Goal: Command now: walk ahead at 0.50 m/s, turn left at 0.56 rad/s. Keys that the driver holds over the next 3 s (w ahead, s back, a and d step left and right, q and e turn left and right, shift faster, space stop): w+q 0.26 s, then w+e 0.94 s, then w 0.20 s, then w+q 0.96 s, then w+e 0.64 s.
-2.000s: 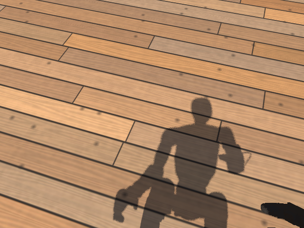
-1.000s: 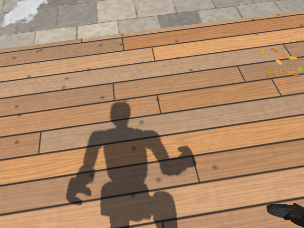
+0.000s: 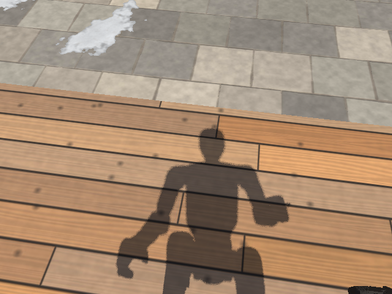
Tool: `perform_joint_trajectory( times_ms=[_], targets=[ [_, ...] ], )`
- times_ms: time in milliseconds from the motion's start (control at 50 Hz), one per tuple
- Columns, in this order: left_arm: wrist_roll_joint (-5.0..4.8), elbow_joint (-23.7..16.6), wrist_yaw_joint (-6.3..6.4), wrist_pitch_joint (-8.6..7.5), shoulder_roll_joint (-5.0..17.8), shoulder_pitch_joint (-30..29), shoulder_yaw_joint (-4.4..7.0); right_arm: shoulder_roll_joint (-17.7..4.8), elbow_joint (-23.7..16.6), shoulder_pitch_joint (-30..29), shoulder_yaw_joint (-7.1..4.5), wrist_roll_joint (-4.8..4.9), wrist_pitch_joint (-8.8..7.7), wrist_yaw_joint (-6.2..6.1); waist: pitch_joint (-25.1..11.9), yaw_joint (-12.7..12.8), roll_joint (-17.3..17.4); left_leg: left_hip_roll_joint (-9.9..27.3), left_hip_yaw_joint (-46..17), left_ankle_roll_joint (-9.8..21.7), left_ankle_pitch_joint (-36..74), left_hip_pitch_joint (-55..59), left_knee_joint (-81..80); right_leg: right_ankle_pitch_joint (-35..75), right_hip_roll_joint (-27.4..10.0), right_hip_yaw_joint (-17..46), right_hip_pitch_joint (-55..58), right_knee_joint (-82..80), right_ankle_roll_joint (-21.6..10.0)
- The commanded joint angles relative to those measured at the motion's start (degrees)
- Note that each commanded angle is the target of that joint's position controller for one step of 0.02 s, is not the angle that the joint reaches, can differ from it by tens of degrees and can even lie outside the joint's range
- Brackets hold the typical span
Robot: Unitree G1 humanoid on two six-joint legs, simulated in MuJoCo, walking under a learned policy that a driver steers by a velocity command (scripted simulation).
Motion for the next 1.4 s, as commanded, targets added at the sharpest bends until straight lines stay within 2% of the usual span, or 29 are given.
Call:
perform_joint_trajectory(
  times_ms=[20,80,100,120,140,160,180,200,260,420,520,580,620,640,660,680,720,760,840,940,1040,1100,1120,1140,1160,1180,1220,1280,1400],
  targets=[
    [-0.94,-3.14,0.35,0.16,11.27,-2.61,2.73,-4.17,-6.07,-3.92,-1.13,-0.13,-0.48,0.76,1.52,-2.61,-5.84,-1.97,3.02,2.80,-4.71,2.32,-3.00,35.46,-16.86,3.54,0.11,1.01,-8.14],
    [-1.31,-3.50,0.90,1.23,11.46,-2.94,2.53,-10.46,-2.14,13.48,-4.89,-0.07,0.40,-0.15,-9.17,-12.67,-5.32,-9.16,6.32,7.84,-5.77,29.29,-7.13,51.29,-13.35,-0.74,-6.55,27.54,-4.51],
    [1.21,-4.75,0.85,0.91,6.88,-0.55,0.78,-15.76,-0.69,20.65,-6.45,0.50,1.03,-1.47,-14.26,-13.62,5.50,1.36,-10.10,11.84,-3.01,46.32,-7.65,20.62,-9.70,-0.99,-22.79,46.91,-1.67],
    [1.61,-8.21,0.15,-0.74,2.24,1.91,-1.10,-19.39,-2.98,16.81,-6.26,0.52,0.14,-1.22,-22.37,-7.93,15.68,13.33,-44.44,23.39,-18.99,59.80,-18.54,-16.67,2.15,9.25,-43.57,64.49,0.90],
    [-0.40,-8.45,-0.55,-2.38,8.43,-4.66,0.16,-13.80,-3.68,17.22,-4.73,0.13,-0.78,-0.59,-21.73,-12.43,5.59,13.44,-44.47,20.59,-23.09,58.34,-23.57,-14.01,-0.91,17.90,-49.26,66.89,-0.37],
    [-1.81,-9.90,-0.82,-3.18,8.99,-8.38,0.24,-11.55,-3.05,15.74,-3.97,-0.36,-1.57,-0.55,-13.71,-11.70,3.81,11.59,-36.60,18.27,-20.03,51.64,-23.73,-8.96,-2.84,16.87,-51.46,64.28,-1.64],
    [-0.87,-9.47,-0.32,-3.43,7.89,-8.47,-0.04,-10.39,-3.12,12.32,-3.55,-0.42,-1.99,-0.56,-8.74,-8.78,-1.65,9.11,-30.24,16.54,-13.12,42.84,-23.66,-4.54,-5.29,16.79,-48.72,59.17,-1.67],
    [0.61,-8.85,0.13,-3.17,8.20,-7.91,0.29,-8.56,-3.58,9.06,-3.01,-0.62,-2.10,-0.81,-6.77,-6.65,-1.52,6.97,-25.27,15.44,-6.49,36.55,-23.94,-1.87,-6.95,17.01,-44.73,54.21,-1.23],
    [1.57,-8.26,0.07,-1.49,7.03,-6.05,0.31,-8.16,-4.16,6.88,-2.75,-1.18,-2.42,-1.58,-5.43,-4.09,0.42,4.40,-20.15,15.98,4.08,27.82,-26.51,1.97,-7.14,16.21,-38.86,49.03,0.90],
    [0.06,-9.47,-1.29,-1.10,2.91,-16.98,-1.76,-8.80,1.59,12.44,-2.12,-1.18,-3.31,-2.69,-0.57,-9.58,1.48,2.67,-7.65,11.16,1.94,27.65,-30.10,28.01,-5.81,13.05,-37.44,23.92,1.25],
    [-0.56,-11.84,-3.06,-1.41,3.63,-21.44,-1.83,-9.50,5.31,15.39,-2.47,-1.20,-2.82,-2.61,2.53,-11.06,0.29,7.66,-6.63,10.62,5.87,39.95,-28.07,21.60,-4.55,13.59,-44.36,18.62,-2.41],
    [-0.40,-12.26,-3.99,-1.41,4.23,-19.07,-1.56,-10.42,5.89,14.30,-2.85,-1.09,-1.96,-3.20,0.39,-8.98,1.31,8.37,-3.83,8.69,22.68,44.14,-22.40,13.81,-1.80,11.69,-40.64,17.42,-5.09],
    [0.06,-9.97,-3.57,-1.05,7.24,-9.05,0.26,-11.08,5.24,12.41,-2.87,-1.27,-1.15,-3.79,-7.02,-3.30,1.82,5.69,-0.13,6.42,42.72,42.85,-8.83,12.78,2.88,7.67,-25.44,16.53,-7.64],
    [0.04,-8.46,-3.01,-0.81,10.16,-0.84,1.58,-10.29,4.40,12.18,-2.35,-1.58,-1.08,-4.33,-12.23,0.62,0.04,3.72,1.76,4.21,37.95,34.21,3.84,16.24,0.31,12.74,-10.79,16.68,-10.22],
    [0.40,-8.48,-2.51,-0.63,16.38,5.23,3.15,-5.70,1.96,17.63,-0.72,-2.40,-2.33,-3.89,-20.37,-0.71,-12.01,-4.93,3.65,-0.61,10.14,10.99,27.11,12.09,-14.29,39.46,12.00,15.81,-20.47],
    [-0.76,-7.70,-2.54,-0.49,12.54,6.59,2.19,-4.72,2.57,16.98,0.05,-2.52,-3.93,-3.12,-24.37,-0.16,-15.44,-10.95,-3.81,-1.73,-28.73,-1.26,36.48,5.45,-19.27,58.22,19.71,6.58,-24.34],
    [-0.38,-9.07,-1.89,0.05,8.77,1.35,1.04,-8.60,-0.17,7.94,-0.57,0.33,-6.21,-1.75,-11.33,0.39,-6.43,-4.31,-6.45,-0.04,-22.08,-7.67,35.87,0.72,-15.73,45.38,7.79,3.95,-19.24],
    [0.35,-10.37,-1.57,0.26,6.69,-3.50,0.18,-8.57,-0.67,5.91,-1.10,-1.84,-6.28,-2.20,-4.34,-3.44,-2.53,-0.97,-5.30,-0.65,-17.06,-2.91,25.88,11.21,-11.74,37.27,-6.10,1.28,-17.41],
    [0.22,-10.94,-0.58,0.32,7.98,-4.81,0.59,-6.09,-0.79,7.63,-0.63,-2.49,-4.50,-2.77,-3.12,-6.03,-5.54,-0.89,-3.09,-4.38,-13.17,1.84,16.32,22.17,-8.51,30.90,-16.03,-1.19,-18.21],
    [-0.66,-8.95,0.75,1.27,9.50,-0.64,1.24,-3.46,-3.01,-3.23,0.43,-1.99,-4.94,-2.52,-2.32,-1.84,-6.49,-4.83,-2.04,-5.95,6.16,8.86,-4.27,18.20,-4.09,26.76,-20.63,0.31,-13.74],
    [-1.01,-7.72,1.22,2.36,8.95,2.08,1.36,-6.32,-3.83,-6.01,-0.83,-0.86,-5.96,-1.66,-2.72,-1.99,-8.17,-5.85,-5.22,-3.84,2.76,11.46,-12.11,13.40,-7.25,35.09,-12.44,6.83,-11.79],
    [-0.40,-8.62,0.92,2.61,6.28,0.39,0.61,-9.30,-1.64,4.36,-2.59,-1.42,-6.68,-2.22,-8.04,-7.90,-8.37,-3.15,-5.37,0.93,-0.86,28.00,-15.28,16.87,-4.15,34.41,-14.06,18.72,-8.61],
    [0.65,-9.67,0.68,2.37,2.72,1.21,-0.68,-12.38,-1.06,12.71,-3.43,-2.17,-6.61,-2.76,-16.20,-10.96,-1.60,6.77,-14.91,4.47,-4.73,42.56,-14.23,7.31,-0.20,29.21,-20.94,34.41,-6.55],
    [-1.16,-11.35,0.61,1.87,0.42,8.80,-1.53,-15.77,1.18,16.29,-4.41,-2.34,-5.62,-2.37,-21.50,-7.33,18.00,18.07,-40.80,13.21,-18.10,57.68,-19.29,-16.51,6.40,22.24,-40.74,51.25,-3.41],
    [-1.59,-9.74,0.84,1.92,6.50,7.82,-0.50,-10.31,0.17,14.79,-3.32,-1.14,-5.35,-2.07,-16.81,-8.62,10.86,18.09,-43.34,11.86,-29.18,54.56,-21.75,-14.60,1.26,23.36,-46.96,58.19,-2.61],
    [-1.24,-10.44,0.79,2.19,9.14,1.69,0.37,-7.49,-0.14,12.75,-2.57,-1.09,-5.07,-2.32,-9.83,-10.13,5.39,15.58,-34.22,9.56,-26.80,48.04,-22.47,-9.14,-0.39,22.06,-48.40,59.82,-2.14],
    [-0.18,-11.72,0.66,2.28,7.51,-3.09,0.45,-5.72,0.56,9.14,-1.80,-1.89,-4.73,-2.29,-3.11,-8.63,1.18,11.00,-22.65,8.70,-12.49,37.16,-24.70,-2.50,-3.42,20.27,-46.04,56.59,-1.33],
    [-0.82,-11.74,0.00,2.57,3.70,-2.27,-0.17,-4.52,2.43,8.85,-1.43,-1.83,-5.33,-1.96,-1.94,-6.47,4.16,7.79,-14.13,9.50,-5.07,31.27,-28.37,-0.63,-4.79,18.64,-41.58,51.51,-1.18],
    [0.23,-13.80,-1.19,1.48,1.06,-10.88,-1.81,-8.40,5.69,9.65,-2.42,-0.67,-4.99,-1.89,-0.53,-7.62,1.50,7.13,-5.04,10.80,5.13,31.13,-31.34,12.32,-5.79,15.12,-40.73,31.43,-0.58]
  ],
)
